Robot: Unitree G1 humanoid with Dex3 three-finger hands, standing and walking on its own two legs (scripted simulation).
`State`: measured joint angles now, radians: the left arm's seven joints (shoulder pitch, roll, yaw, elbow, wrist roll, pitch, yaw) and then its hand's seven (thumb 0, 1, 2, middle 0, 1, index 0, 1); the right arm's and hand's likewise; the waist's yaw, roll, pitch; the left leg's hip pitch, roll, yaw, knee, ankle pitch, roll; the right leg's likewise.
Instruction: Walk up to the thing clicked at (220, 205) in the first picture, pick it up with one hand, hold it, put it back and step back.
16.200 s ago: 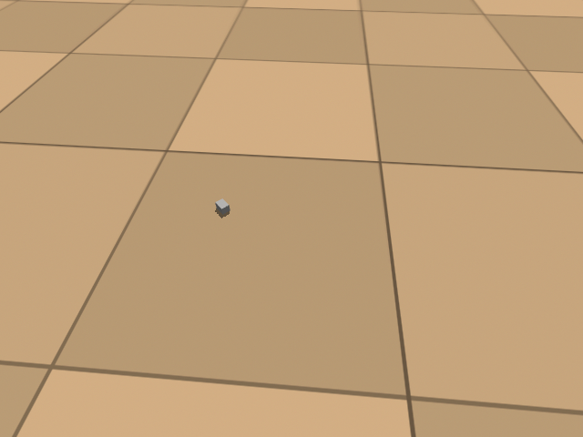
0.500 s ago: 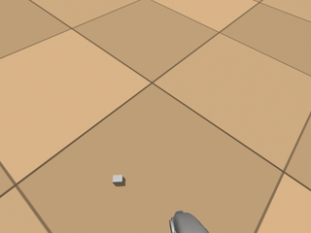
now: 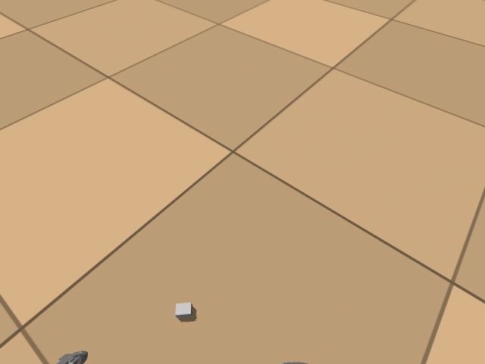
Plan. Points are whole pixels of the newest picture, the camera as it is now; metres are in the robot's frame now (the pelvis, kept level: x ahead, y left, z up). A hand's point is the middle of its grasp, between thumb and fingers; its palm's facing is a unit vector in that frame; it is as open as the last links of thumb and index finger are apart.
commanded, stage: walk up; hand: left
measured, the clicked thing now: (184, 310) +0.43 +0.23 -0.73
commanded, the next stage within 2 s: stand in 1.68 s
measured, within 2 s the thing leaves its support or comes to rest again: neither
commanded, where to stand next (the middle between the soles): +0.06 -0.04 m, yaw +3 degrees
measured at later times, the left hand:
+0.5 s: hand out of the picture +0.07 +0.20 -0.14, palm faces +0.06 -0.94 -0.33, open 7.4 cm
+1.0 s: hand out of the picture +0.08 +0.23 -0.12, palm faces +0.09 -0.94 -0.33, open 7.4 cm
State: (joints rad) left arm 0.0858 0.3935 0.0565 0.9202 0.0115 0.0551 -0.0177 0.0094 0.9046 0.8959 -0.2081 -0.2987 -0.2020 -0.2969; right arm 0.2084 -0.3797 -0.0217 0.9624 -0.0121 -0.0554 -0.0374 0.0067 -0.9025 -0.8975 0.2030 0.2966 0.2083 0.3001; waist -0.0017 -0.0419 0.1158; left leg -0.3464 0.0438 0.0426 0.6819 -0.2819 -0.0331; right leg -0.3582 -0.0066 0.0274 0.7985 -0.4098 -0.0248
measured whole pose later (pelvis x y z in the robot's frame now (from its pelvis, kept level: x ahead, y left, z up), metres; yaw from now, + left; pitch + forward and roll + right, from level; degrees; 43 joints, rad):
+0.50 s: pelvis -0.01 -0.05 +0.01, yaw +3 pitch -2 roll +1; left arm 0.09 0.34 0.03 1.04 0.00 0.00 -0.01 0.01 0.91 0.90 -0.21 -0.30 -0.20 -0.30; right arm 0.12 -0.38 0.00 1.04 0.00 -0.03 0.00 0.01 -0.90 -0.90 0.20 0.30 0.21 0.30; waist 0.01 0.00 0.11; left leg -0.29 0.04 -0.03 0.61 -0.28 -0.04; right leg -0.25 -0.01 -0.05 0.65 -0.36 -0.02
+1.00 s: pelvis -0.02 -0.04 +0.03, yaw +5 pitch -2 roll -1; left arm 0.03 0.36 0.05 1.12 0.00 0.00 -0.02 0.01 0.91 0.90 -0.21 -0.30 -0.20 -0.30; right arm 0.12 -0.36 0.01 1.12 -0.01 -0.02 0.01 0.01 -0.90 -0.90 0.20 0.30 0.21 0.30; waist -0.01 0.00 0.07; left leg -0.21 0.03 -0.05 0.42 -0.17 -0.03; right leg -0.13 -0.02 -0.07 0.40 -0.23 0.00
